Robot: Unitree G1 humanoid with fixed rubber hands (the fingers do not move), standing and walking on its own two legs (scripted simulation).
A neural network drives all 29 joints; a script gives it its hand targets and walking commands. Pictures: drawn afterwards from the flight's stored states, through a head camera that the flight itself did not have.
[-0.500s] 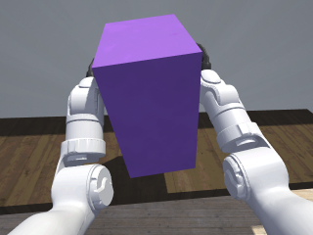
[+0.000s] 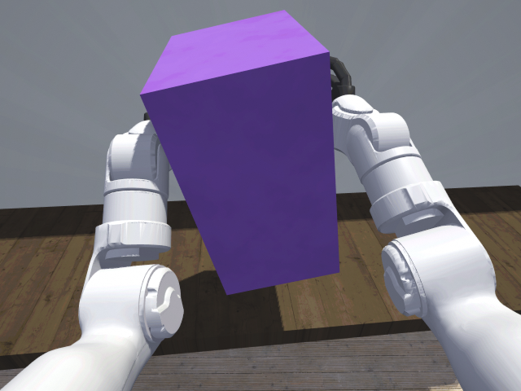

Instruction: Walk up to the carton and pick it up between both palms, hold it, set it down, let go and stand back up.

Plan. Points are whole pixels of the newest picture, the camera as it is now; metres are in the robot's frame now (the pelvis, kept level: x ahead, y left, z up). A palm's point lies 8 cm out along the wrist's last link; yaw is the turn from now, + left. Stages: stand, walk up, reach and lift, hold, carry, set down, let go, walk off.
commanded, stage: reach and lift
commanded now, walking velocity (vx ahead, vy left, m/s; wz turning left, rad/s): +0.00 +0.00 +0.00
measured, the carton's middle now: (255, 153) +0.36 -0.01 +0.27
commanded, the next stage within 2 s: hold in 0.30 s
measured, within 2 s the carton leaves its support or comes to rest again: neither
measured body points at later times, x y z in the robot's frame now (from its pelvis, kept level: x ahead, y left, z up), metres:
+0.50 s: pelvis -0.01 +0.00 +0.00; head -0.10 +0.01 +0.44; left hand +0.39 +0.13 +0.31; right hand +0.38 -0.13 +0.35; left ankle +0.00 +0.13 -0.75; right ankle +0.02 -0.11 -0.75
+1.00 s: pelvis -0.01 -0.01 +0.00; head -0.11 +0.00 +0.44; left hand +0.38 +0.12 +0.33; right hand +0.37 -0.13 +0.37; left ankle +0.00 +0.13 -0.75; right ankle +0.02 -0.11 -0.75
